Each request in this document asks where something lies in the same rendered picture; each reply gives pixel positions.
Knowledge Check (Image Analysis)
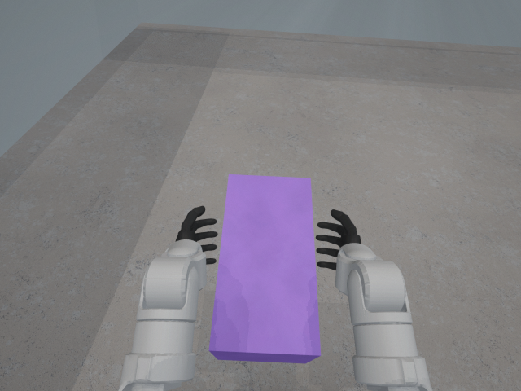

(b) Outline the carton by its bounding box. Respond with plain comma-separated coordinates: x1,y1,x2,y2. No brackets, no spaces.
209,174,321,363

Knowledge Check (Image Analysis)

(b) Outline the left robot hand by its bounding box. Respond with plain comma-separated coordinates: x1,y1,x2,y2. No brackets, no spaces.
175,206,218,265

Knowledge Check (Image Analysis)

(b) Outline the right robot hand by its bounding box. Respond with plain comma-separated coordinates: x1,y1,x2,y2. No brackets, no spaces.
316,209,361,270

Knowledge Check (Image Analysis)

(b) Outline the robot right forearm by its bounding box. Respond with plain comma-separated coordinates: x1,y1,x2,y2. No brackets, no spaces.
335,243,433,391

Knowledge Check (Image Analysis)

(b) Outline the robot left forearm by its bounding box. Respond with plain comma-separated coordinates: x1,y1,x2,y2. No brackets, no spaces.
118,239,207,391

